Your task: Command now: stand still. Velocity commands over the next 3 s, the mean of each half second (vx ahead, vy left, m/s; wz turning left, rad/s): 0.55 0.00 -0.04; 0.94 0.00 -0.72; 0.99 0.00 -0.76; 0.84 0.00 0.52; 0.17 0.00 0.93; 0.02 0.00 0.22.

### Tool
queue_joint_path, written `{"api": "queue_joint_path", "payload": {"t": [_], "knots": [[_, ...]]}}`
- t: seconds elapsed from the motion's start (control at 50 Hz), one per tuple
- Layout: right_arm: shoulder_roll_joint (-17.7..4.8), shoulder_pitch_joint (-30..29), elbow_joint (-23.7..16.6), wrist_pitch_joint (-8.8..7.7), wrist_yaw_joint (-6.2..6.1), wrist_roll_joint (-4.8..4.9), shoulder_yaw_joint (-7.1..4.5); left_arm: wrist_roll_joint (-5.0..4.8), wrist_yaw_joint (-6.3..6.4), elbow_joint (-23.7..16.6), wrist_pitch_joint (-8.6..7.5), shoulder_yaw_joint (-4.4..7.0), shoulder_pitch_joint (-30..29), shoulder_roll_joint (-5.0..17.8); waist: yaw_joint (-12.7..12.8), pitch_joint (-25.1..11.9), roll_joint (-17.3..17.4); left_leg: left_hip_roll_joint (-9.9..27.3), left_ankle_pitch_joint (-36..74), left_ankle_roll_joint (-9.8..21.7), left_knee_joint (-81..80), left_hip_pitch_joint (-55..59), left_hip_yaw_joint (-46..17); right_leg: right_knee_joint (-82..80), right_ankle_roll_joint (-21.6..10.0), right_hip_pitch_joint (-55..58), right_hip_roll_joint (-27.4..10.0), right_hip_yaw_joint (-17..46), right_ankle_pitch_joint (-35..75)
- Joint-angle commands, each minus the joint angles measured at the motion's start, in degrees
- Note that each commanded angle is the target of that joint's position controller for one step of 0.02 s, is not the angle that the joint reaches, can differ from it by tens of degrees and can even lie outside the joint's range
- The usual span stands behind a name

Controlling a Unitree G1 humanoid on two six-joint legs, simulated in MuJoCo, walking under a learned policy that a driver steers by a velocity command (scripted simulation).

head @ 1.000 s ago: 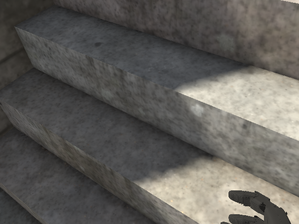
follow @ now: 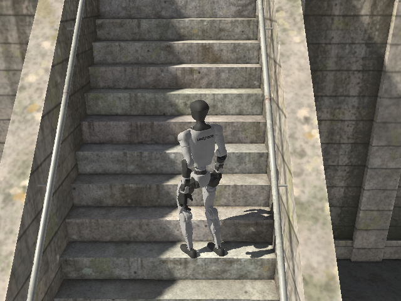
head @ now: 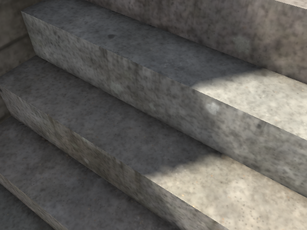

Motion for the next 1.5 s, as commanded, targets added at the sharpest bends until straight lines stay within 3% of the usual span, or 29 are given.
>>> {"api": "queue_joint_path", "payload": {"t": [0.02, 0.1, 0.22, 0.32, 0.36, 0.42, 0.48, 0.58, 0.66, 0.72, 0.78, 0.8, 0.84, 0.86, 0.88, 0.94, 0.96, 1.06, 1.16, 1.18, 1.2, 1.24, 1.26, 1.28, 1.3, 1.34, 1.38, 1.46, 1.5], "knots": [[-4.7, 0.6, -2.1, -0.56, 0.00, 0.03, -1.05, 0.08, 0.09, 0.5, -0.23, 0.24, 6.5, 2.9, 0.0, 3.5, 0.7, 8.1, -1.2, -3.9, -5.7, 4.0, -9.7, -4.0, -4.6, -7.6, -2.9, 2.8, 0.0], [-7.7, -4.8, -5.6, -1.27, -0.92, 1.04, -2.55, 0.59, 0.94, -4.9, -2.04, 0.20, 1.8, 4.4, 2.8, 5.4, 4.9, 8.8, -29.8, -0.1, -9.1, -5.4, -12.7, 2.7, -9.5, -8.8, -0.8, 0.8, -9.5], [-5.2, -4.8, -9.7, -5.89, -0.56, 2.52, -1.61, -1.28, 0.10, -10.7, -5.71, 1.96, -6.2, 11.8, 0.0, 6.2, -11.5, 3.7, -5.9, -4.7, 11.3, -6.0, 0.0, -7.8, -16.2, -11.9, -12.0, 14.4, -12.2], [-12.1, 5.0, -10.5, -6.06, 0.32, 0.49, -4.11, 0.10, -2.68, -14.8, -8.81, -0.39, -5.4, 7.4, -3.1, -6.4, 13.2, 15.0, -3.5, 3.0, -7.8, 17.8, -22.5, 20.1, -11.6, -21.0, -3.3, 2.4, 9.2], [-11.3, 0.5, -11.6, -5.04, 0.39, -1.15, -3.73, -0.21, -3.15, -16.1, -9.59, -0.76, -5.7, 7.3, -0.8, -6.5, 7.3, 18.4, -0.7, 6.0, -10.9, 14.7, -26.0, 33.6, -10.0, -22.9, -2.4, 2.6, 2.2], [-9.3, -4.3, -11.6, -6.35, 0.88, -4.17, -2.02, -1.95, -2.27, -19.4, -8.45, -0.80, -6.4, 4.9, 1.3, -5.6, 2.5, 20.3, 11.4, 10.0, -3.6, 9.3, -20.7, 84.0, -4.1, -37.6, 1.8, 4.7, -4.1], [-8.0, 2.4, -7.5, -7.91, 0.31, -3.38, -1.05, -4.31, -0.93, -27.1, -7.31, -2.17, -14.9, 1.8, -0.9, -3.2, 1.0, 22.4, 14.2, 9.7, 0.1, 17.8, -15.2, 113.5, -2.8, -64.8, 0.3, 7.6, -12.7], [-9.6, 3.8, -2.7, -9.34, -1.11, -2.06, -0.63, -3.47, -2.62, -34.0, -4.78, -5.24, -20.8, -1.9, 0.7, -1.9, -1.8, 28.1, -7.7, 7.4, -8.3, 15.8, -13.3, 131.0, -1.6, -83.0, -4.6, 10.0, -11.1], [-10.3, -4.4, -0.4, -8.58, 0.53, -3.17, 0.19, -2.45, -2.75, -38.6, -2.86, -6.66, -31.5, -1.3, 2.1, 0.6, 0.3, 19.6, -3.9, 4.9, -16.1, -9.4, 4.2, 109.5, -2.5, -69.7, -4.4, -0.4, 6.1], [-13.4, -3.8, 2.7, -7.50, 0.73, -1.10, -0.47, -1.17, -2.83, -35.2, -3.19, -6.76, -25.1, -0.1, 5.7, -5.3, 2.8, 18.0, 32.2, 6.4, -22.7, -9.9, 15.2, 84.2, -7.8, -43.8, -4.0, -8.3, -4.4], [-25.5, -0.6, 1.0, -5.14, -0.39, -0.41, -4.11, 0.49, -3.87, -30.5, -3.50, -1.56, -10.7, 9.9, 11.3, -20.0, 11.7, 25.2, 108.3, 11.6, -1.0, 14.8, 12.5, 66.9, -7.3, -26.9, 6.5, -14.0, -29.1], [-20.2, 3.5, -2.2, -4.95, -0.71, 0.19, -3.48, 1.61, -3.68, -28.5, -3.71, -0.31, -13.8, 11.8, 5.9, -23.3, 4.6, 23.6, 103.8, 12.1, 6.6, 8.0, 10.8, 63.3, -8.8, -18.0, 10.0, -7.5, -20.8], [-22.3, -14.1, -10.1, -5.82, 0.31, 1.68, -3.75, 5.30, -2.68, -24.2, -0.53, 2.50, 4.3, 15.3, 15.0, -26.6, 0.3, 23.8, 63.1, 11.6, 21.0, -5.6, 6.8, 49.2, -8.7, -5.1, 8.4, 5.7, -15.1], [-12.1, -23.2, -12.9, -4.95, 0.82, 0.79, -1.51, 5.32, -3.29, -23.2, -0.03, 3.54, 0.6, 16.7, 13.3, -17.8, -12.0, 15.3, 14.6, 8.5, 39.8, -17.5, 6.4, 34.8, -12.1, -9.8, 6.8, 14.5, -12.6], [-4.5, -25.0, -17.8, -5.22, 1.46, -0.75, 0.11, 6.44, -4.73, -26.0, -1.73, 1.88, -9.4, 15.5, 4.3, -8.6, -13.4, 5.6, -0.1, 6.9, 63.6, -23.8, -7.1, 15.9, -15.0, -28.2, 4.5, 38.0, -39.0], [-0.3, -15.3, -20.5, -7.01, 3.36, -5.55, 2.88, 0.51, -4.31, -25.6, -4.47, 0.46, -15.7, 9.2, -4.0, 3.5, -4.3, 5.2, 1.1, 4.3, 84.0, -38.4, -8.2, 13.9, -14.1, -45.8, 1.4, 39.3, -40.8], [0.3, -13.3, -19.5, -7.52, 3.69, -6.80, 3.65, 1.44, -4.08, -23.3, -4.16, -0.20, -14.1, 6.5, -4.7, 1.4, -5.5, 4.8, 4.7, 3.8, 90.1, -40.4, -7.3, 16.3, -13.9, -44.5, 3.2, 38.1, -37.2], [-1.6, -11.5, -18.0, -8.15, 3.71, -5.67, 4.88, 2.16, -4.14, -21.0, -5.25, -0.16, -11.8, 7.5, -5.0, -4.7, -3.2, 3.0, 15.3, 3.8, 85.7, -40.1, -3.5, 14.5, -10.4, -39.8, 5.1, 33.9, -27.8], [-4.4, -8.9, -15.3, -4.81, -1.49, -7.28, 5.60, 1.13, -1.94, -26.3, -2.53, 1.49, -20.0, 8.1, -6.8, -2.5, -12.8, -4.9, -5.6, 0.9, 41.9, -3.1, 7.7, -1.1, -0.9, -60.6, 14.8, 21.4, -14.2], [-6.6, -2.5, -12.9, -3.97, -2.39, -6.46, 4.75, -0.34, -1.49, -28.8, -1.66, 1.96, -23.4, 8.1, -8.4, 0.5, -14.1, -3.2, -12.5, 1.3, 20.7, 8.0, 5.5, 1.6, 1.0, -64.9, 16.0, 19.2, -12.6], [-6.8, 2.1, -10.7, -3.66, -3.42, -1.97, 2.19, -0.08, -1.13, -30.2, -2.73, 2.19, -25.4, 9.0, -11.1, -0.6, -7.0, -1.8, -8.4, 0.3, 11.8, 17.2, 5.9, 7.6, -0.7, -63.5, 13.5, 22.7, -19.3], [-4.6, 13.4, -4.9, -5.06, -2.63, 1.70, 0.67, 0.27, -3.72, -32.3, -6.42, -1.54, -26.8, 0.3, -10.5, -8.2, 6.8, 11.6, -12.1, -0.7, 14.3, 19.7, -9.8, 56.4, -9.1, -60.2, 10.1, 17.6, -11.6], [-2.7, 9.6, -7.5, -6.55, -1.46, -2.21, 2.08, -0.66, -5.51, -33.4, -7.85, -2.90, -21.8, -4.6, -4.5, -10.6, 11.4, 20.4, -10.2, 3.3, 15.0, 19.6, -23.6, 89.9, -8.8, -66.6, 13.2, 16.6, -8.0], [-8.8, -2.0, -11.5, -7.60, -2.17, -3.78, 1.17, -1.94, -7.04, -34.7, -8.85, -3.56, -12.0, -2.4, 5.0, -13.6, 15.8, 32.7, -36.9, 10.2, -1.8, 17.1, -47.4, 102.5, -6.2, -76.8, 4.7, 12.4, -2.7], [-10.1, -6.3, -14.5, -8.38, -2.86, -1.22, 0.14, -0.82, -6.54, -33.7, -7.57, -3.20, -9.7, 2.3, 6.1, -12.6, 10.2, 33.4, -40.6, 13.3, -1.4, 15.8, -44.9, 109.7, -2.3, -79.8, -1.0, 11.1, 1.0], [-7.4, -2.5, -11.1, -7.37, -1.62, -2.05, 0.41, -0.93, -6.00, -33.6, -5.78, -3.08, -18.3, 4.4, 2.9, -5.5, -4.2, 19.8, -11.3, 8.2, 2.8, 8.7, -14.2, 102.7, 0.0, -73.6, -2.4, 6.9, 0.9], [-8.9, -10.5, -13.1, -8.41, -1.97, -3.67, 0.15, -0.98, -6.00, -36.0, -1.18, 0.15, -15.6, 12.9, 10.0, -7.5, -2.5, 20.1, 0.3, 4.9, 7.8, -3.8, -5.3, 98.7, 4.9, -57.6, -4.2, 4.6, 10.3], [-16.5, -3.8, -13.7, -7.38, -3.75, -2.55, -2.25, -1.96, -4.93, -40.4, 0.81, -2.47, -22.3, 7.1, 5.5, -5.8, 7.3, 22.4, -5.6, 1.3, 4.0, -8.3, -1.6, 62.2, 2.3, -38.9, -9.2, -4.0, 2.4], [-12.4, -0.8, -13.8, -6.55, -3.85, -1.48, -2.00, -2.30, -4.91, -35.1, 0.26, -0.98, -18.2, 9.1, 3.4, -7.3, 3.1, 19.1, -7.5, 0.5, 14.6, -16.3, 0.7, 37.2, -2.7, -19.1, -5.3, -6.5, -10.4]]}}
